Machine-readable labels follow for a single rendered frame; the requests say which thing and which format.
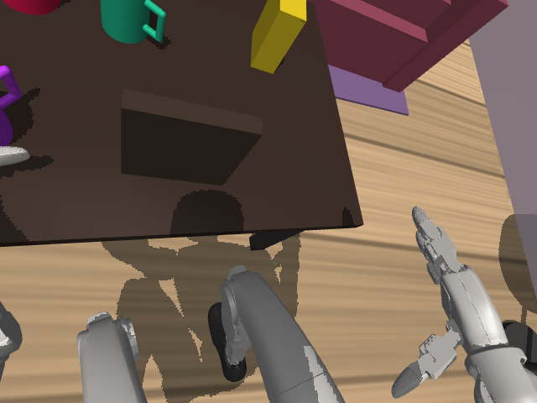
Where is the floor lamp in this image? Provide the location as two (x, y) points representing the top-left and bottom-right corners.
(503, 322), (537, 376)

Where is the left robot hand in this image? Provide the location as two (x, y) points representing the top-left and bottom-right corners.
(0, 146), (30, 166)

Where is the left robot arm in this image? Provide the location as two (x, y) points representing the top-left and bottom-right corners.
(0, 302), (23, 382)

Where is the right robot hand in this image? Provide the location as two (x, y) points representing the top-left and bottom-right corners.
(392, 207), (508, 399)

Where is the right robot foot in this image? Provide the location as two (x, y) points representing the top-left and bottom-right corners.
(208, 302), (247, 382)

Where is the right robot arm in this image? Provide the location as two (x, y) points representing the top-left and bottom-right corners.
(465, 344), (537, 403)

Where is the coffee table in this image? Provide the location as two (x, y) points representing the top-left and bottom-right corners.
(0, 0), (364, 250)

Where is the sofa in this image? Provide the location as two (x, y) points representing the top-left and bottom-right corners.
(306, 0), (508, 92)

